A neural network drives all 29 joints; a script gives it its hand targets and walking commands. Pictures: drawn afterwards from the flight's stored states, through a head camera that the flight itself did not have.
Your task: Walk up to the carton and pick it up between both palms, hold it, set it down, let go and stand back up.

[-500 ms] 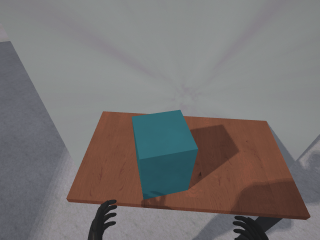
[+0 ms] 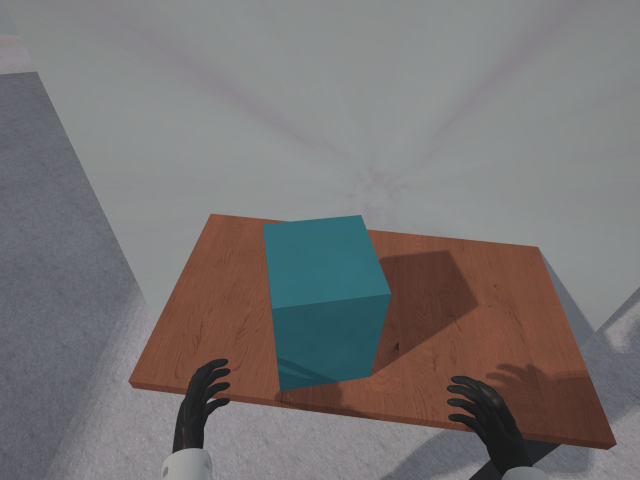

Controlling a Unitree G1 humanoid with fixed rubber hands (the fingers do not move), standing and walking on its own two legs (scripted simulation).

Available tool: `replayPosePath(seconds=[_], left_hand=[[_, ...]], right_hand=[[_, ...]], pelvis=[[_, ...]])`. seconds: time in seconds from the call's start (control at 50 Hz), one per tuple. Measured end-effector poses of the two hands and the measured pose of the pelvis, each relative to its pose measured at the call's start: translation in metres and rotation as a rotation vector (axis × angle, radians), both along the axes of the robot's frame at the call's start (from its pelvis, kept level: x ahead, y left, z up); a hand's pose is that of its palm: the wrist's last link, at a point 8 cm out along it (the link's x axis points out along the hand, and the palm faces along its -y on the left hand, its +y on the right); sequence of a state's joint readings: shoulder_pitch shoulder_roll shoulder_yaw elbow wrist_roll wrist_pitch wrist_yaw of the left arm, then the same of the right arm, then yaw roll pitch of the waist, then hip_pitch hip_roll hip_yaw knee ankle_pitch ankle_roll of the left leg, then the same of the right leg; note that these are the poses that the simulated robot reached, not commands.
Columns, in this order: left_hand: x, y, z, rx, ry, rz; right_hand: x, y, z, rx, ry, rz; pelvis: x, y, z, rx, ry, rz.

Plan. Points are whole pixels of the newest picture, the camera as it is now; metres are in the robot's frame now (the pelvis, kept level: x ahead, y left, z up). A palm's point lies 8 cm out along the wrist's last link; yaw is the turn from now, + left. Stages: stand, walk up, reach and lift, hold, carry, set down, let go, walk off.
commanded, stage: reach and lift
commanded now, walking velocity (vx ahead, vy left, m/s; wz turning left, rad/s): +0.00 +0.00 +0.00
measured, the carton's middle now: (319, 305) +0.44 +0.07 -0.06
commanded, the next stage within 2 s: none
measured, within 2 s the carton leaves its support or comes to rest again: neither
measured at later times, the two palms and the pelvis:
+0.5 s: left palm (198, 370) +0.26 +0.20 +0.01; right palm (491, 374) +0.31 -0.17 +0.01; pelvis +0.01 +0.01 +0.01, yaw +0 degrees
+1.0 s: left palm (194, 319) +0.30 +0.21 +0.06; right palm (483, 306) +0.37 -0.16 +0.07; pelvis -0.01 +0.01 +0.01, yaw +0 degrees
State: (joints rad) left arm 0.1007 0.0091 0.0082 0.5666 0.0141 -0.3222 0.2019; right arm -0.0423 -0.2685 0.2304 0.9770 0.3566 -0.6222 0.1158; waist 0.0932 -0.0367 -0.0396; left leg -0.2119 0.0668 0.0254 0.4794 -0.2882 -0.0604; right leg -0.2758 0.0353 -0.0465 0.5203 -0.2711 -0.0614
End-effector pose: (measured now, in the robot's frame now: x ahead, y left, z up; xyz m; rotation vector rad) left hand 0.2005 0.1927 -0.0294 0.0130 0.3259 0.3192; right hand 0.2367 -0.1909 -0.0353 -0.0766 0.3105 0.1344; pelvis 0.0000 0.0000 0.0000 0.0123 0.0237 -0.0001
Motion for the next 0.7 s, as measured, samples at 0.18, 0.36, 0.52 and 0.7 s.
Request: replayPosePath(seconds=[0.18,0.36,0.52,0.7], left_hand=[[0.017,0.005,0.009,-0.015,-0.019,0.012],[0.043,0.002,0.024,-0.030,-0.034,0.007],[0.061,0.007,0.046,-0.003,-0.045,0.000],[0.071,0.011,0.058,-0.024,-0.041,0.020]], right_hand=[[0.026,0.010,0.010,-0.010,0.007,0.024],[0.056,0.020,0.029,0.003,-0.025,0.013],[0.076,0.017,0.045,-0.004,-0.039,0.002],[0.090,0.032,0.058,-0.012,-0.020,0.052]], pelvis=[[0.000,0.001,0.002,-0.001,0.004,0.007],[0.006,0.008,0.005,-0.012,0.026,0.005],[0.009,0.015,0.008,-0.021,0.017,-0.003],[0.000,0.016,0.009,-0.019,0.005,-0.002]])
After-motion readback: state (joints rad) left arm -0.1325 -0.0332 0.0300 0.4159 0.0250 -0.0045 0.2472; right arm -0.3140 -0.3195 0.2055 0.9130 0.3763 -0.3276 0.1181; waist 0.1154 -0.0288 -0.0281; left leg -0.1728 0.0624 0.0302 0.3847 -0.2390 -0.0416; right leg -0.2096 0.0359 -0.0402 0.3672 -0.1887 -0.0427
